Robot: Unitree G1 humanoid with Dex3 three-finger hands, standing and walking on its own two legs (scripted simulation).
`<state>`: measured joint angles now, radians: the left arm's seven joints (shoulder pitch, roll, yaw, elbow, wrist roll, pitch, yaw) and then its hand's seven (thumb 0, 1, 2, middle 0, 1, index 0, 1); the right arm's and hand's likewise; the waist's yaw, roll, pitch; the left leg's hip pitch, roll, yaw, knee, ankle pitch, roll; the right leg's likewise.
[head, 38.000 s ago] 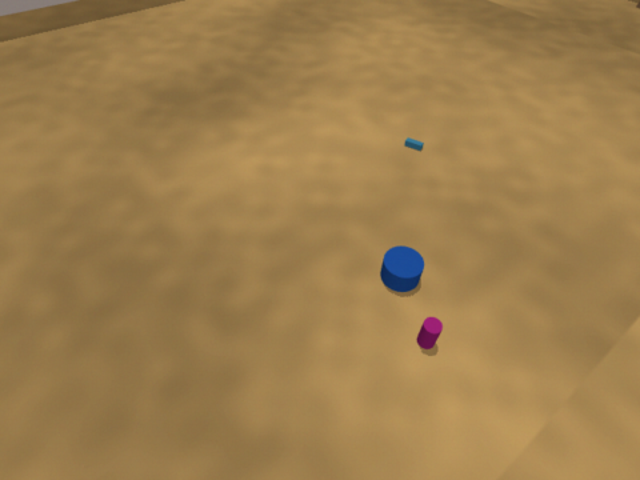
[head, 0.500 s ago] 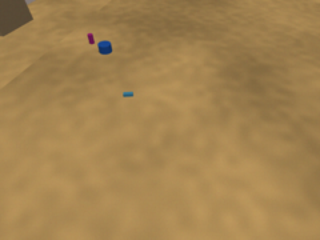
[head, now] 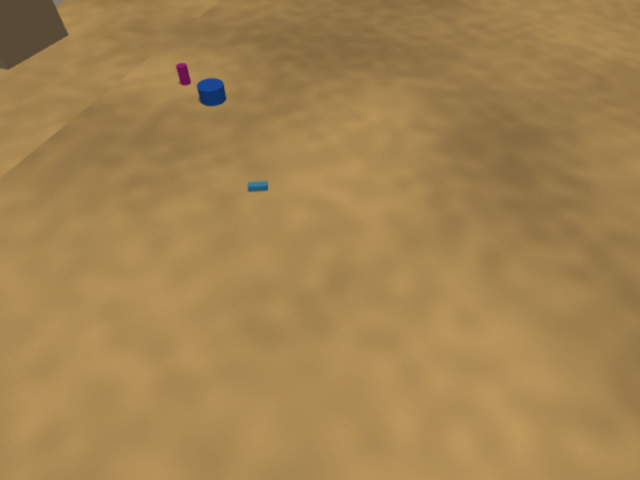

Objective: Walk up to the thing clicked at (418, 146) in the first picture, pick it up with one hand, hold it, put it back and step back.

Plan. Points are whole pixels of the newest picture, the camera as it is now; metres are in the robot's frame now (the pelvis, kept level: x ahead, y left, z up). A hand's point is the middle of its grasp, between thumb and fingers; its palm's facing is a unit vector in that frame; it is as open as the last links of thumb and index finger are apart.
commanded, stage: stand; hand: left
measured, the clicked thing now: (258, 186) +1.45 +0.26 -0.77
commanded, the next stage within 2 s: walk up in 0.72 s
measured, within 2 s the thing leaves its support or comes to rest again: neither
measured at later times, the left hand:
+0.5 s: hand out of the picture +0.08 +0.25 -0.16, palm faces -0.04 -0.94 -0.35, open 7.4 cm
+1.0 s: hand out of the picture +0.14 +0.25 -0.14, palm faces -0.07 -0.90 -0.42, open 7.4 cm
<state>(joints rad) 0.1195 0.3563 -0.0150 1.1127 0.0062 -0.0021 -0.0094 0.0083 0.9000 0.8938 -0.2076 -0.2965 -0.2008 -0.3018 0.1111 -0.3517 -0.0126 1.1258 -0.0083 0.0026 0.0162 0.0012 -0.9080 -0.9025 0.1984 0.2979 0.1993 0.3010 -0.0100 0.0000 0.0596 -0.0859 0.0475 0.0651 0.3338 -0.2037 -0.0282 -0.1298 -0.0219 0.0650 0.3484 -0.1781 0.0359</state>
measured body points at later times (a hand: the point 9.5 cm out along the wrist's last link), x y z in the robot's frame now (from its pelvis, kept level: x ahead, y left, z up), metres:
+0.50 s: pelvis +0.00 +0.00 +0.00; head +0.01 +0.00 +0.45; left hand +0.08 +0.30 -0.13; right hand +0.08 -0.30 -0.13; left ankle -0.01 +0.13 -0.75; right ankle +0.01 -0.14 -0.75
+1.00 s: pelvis +0.06 -0.04 -0.02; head +0.06 -0.06 +0.43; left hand +0.14 +0.30 -0.11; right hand +0.07 -0.38 -0.15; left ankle -0.01 +0.13 -0.74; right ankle +0.11 -0.16 -0.75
